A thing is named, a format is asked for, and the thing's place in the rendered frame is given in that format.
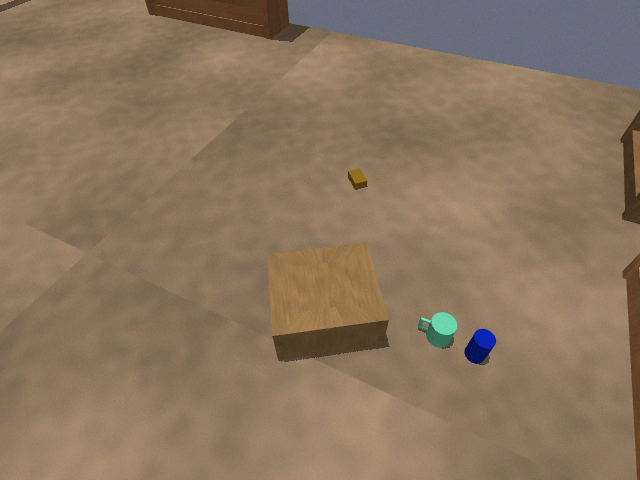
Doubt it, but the bookshelf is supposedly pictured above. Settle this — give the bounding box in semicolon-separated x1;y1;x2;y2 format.
622;254;640;480
145;0;289;39
621;110;640;224

